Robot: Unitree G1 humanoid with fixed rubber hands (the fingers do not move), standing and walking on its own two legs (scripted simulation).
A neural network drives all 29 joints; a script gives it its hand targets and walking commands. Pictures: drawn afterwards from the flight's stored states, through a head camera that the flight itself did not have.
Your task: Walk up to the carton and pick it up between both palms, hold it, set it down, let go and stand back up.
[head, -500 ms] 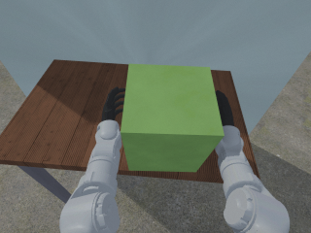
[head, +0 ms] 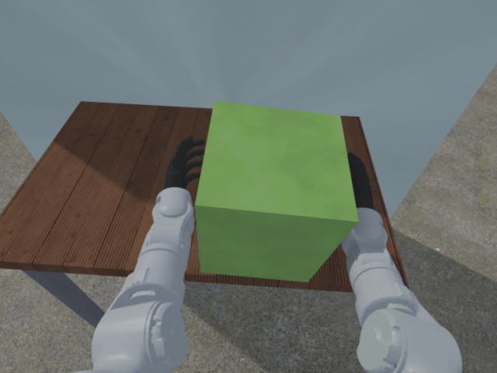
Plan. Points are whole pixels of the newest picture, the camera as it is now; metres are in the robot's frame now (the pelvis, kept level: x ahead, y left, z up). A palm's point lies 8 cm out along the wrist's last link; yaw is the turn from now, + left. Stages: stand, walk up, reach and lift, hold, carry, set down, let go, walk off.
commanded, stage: reach and lift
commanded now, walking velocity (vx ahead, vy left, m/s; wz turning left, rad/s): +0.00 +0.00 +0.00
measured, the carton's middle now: (265, 199) +0.42 -0.01 +0.04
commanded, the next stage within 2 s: hold in 1.98 s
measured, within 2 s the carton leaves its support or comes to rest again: neither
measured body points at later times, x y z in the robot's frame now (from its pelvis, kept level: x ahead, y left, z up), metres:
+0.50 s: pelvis +0.00 +0.01 +0.00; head -0.02 +0.05 +0.45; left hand +0.41 +0.18 +0.16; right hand +0.41 -0.13 +0.15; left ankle -0.01 +0.13 -0.75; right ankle +0.03 -0.10 -0.75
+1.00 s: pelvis -0.03 +0.00 +0.00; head -0.06 +0.03 +0.45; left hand +0.38 +0.17 +0.18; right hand +0.38 -0.13 +0.16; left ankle -0.01 +0.13 -0.75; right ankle +0.03 -0.10 -0.75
